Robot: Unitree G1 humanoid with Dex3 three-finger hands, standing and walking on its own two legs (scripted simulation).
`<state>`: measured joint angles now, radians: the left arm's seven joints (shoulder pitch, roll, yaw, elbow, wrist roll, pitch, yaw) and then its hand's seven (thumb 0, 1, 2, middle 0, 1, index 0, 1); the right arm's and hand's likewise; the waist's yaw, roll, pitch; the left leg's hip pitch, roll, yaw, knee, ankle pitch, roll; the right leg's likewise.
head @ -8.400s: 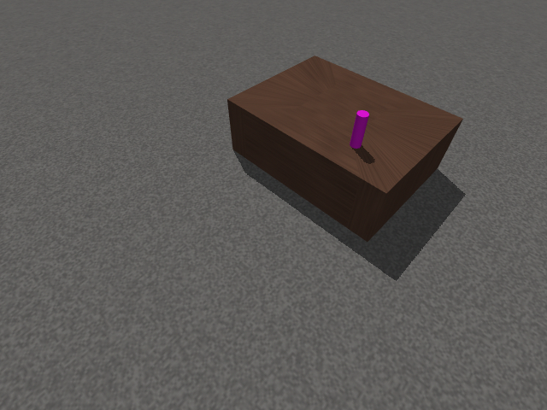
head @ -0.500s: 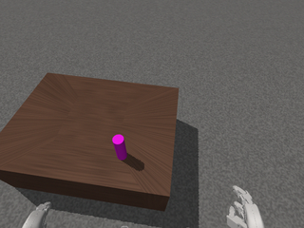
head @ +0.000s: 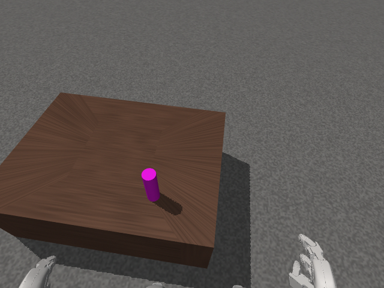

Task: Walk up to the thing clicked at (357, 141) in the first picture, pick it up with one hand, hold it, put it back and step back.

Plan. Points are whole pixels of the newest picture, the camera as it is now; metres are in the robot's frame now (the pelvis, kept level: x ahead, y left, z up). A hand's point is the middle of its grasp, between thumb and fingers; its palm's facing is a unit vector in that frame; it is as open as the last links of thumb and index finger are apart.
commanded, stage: go down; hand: left
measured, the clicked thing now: (151, 185) +0.51 +0.16 -0.30
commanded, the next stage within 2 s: none
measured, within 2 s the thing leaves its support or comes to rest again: neither
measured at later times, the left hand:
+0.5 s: hand (61, 238) +0.24 +0.29 -0.05, palm faces +0.12 -0.95 -0.28, open 17.2 cm
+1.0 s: hand (57, 188) +0.35 +0.33 -0.02, palm faces +0.11 -0.98 -0.14, open 17.4 cm
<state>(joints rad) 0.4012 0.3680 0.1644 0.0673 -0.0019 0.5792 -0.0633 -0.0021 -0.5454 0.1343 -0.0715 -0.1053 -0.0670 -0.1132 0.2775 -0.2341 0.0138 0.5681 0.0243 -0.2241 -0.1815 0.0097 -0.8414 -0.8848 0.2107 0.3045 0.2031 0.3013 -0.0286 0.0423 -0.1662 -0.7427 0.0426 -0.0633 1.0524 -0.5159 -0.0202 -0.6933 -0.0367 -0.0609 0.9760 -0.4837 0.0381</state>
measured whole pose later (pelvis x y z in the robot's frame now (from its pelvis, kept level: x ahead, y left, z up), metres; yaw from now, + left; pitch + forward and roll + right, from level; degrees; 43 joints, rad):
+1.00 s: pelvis -0.03 +0.01 -0.01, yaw -3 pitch +17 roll -3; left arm -0.46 0.67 0.52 1.04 -0.04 -0.12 -0.41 -0.01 -0.53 0.07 -0.07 -0.03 -0.05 -0.04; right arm 0.36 -0.28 0.02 0.70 -0.03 -0.21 -0.12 0.01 -0.88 -0.90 0.21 0.30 0.20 0.30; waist -0.09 -0.01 -0.08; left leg -0.90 0.06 -0.03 1.09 -0.48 -0.01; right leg -0.87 -0.02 -0.02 1.02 -0.43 0.04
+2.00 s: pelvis -0.03 +0.02 -0.04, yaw -3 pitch +23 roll -5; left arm -0.70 0.83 0.61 1.20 -0.06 -0.25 -0.52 -0.01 -0.43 0.07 -0.06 -0.01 -0.04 -0.03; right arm 0.33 -0.29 0.08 0.67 -0.05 -0.14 -0.09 0.00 -0.89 -0.90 0.21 0.30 0.20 0.30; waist -0.13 -0.02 -0.09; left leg -1.12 0.06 -0.06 1.23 -0.52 0.00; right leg -1.06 -0.02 -0.04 1.12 -0.46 0.05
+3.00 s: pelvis -0.03 +0.01 -0.06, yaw -3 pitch +27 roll -6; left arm -0.83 0.94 0.67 1.24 -0.07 -0.27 -0.58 -0.01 -0.39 0.10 -0.04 -0.04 -0.03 -0.05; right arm 0.32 -0.30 0.12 0.66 -0.05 -0.12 -0.08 0.00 -0.89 -0.90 0.21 0.30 0.20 0.30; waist -0.17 -0.01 -0.08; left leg -1.24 0.06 -0.08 1.31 -0.55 -0.01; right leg -1.17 -0.01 -0.05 1.19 -0.48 0.05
